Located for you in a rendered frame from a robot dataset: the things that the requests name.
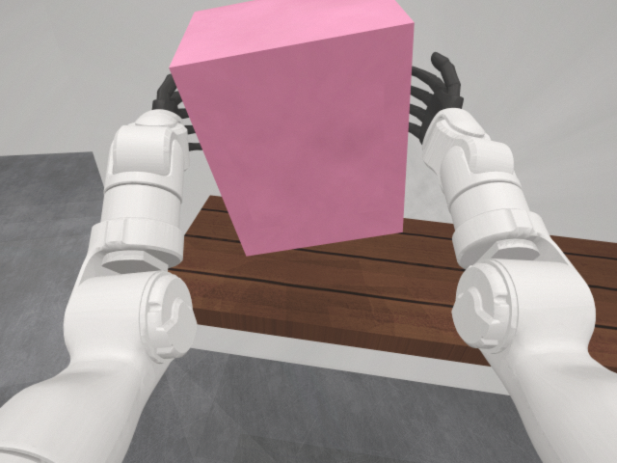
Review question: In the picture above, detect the robot left hand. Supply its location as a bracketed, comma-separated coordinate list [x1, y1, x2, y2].
[152, 74, 202, 151]

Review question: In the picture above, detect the robot right upper arm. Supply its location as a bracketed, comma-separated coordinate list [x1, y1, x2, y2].
[452, 259, 617, 463]

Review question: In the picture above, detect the carton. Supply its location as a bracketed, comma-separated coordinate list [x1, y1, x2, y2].
[169, 0, 415, 257]

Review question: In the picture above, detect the right robot forearm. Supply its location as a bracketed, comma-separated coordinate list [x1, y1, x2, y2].
[422, 108, 596, 332]

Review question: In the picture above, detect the robot right hand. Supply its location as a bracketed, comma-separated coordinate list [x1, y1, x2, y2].
[409, 52, 464, 144]

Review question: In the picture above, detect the left robot forearm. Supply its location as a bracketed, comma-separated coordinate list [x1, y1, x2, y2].
[64, 109, 190, 353]

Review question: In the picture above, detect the robot left upper arm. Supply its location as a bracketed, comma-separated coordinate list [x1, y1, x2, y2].
[0, 270, 197, 463]

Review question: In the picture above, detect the table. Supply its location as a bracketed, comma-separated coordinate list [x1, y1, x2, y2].
[168, 195, 617, 373]

